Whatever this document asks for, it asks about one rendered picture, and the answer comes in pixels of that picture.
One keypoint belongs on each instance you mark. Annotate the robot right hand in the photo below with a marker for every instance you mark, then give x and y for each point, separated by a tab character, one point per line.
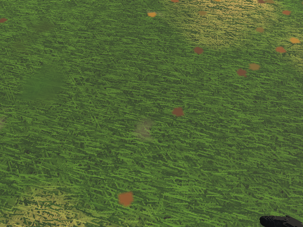
278	221

